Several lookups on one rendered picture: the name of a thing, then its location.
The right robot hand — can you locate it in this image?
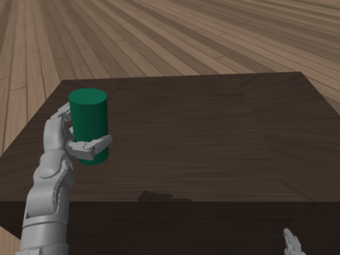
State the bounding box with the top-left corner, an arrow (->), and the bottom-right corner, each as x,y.
284,228 -> 306,255

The can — can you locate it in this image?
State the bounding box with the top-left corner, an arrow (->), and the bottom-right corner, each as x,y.
69,88 -> 108,166

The left robot arm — can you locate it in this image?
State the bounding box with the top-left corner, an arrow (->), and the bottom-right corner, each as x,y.
14,150 -> 75,255

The left robot hand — can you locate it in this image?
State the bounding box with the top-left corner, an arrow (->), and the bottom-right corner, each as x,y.
43,102 -> 113,160

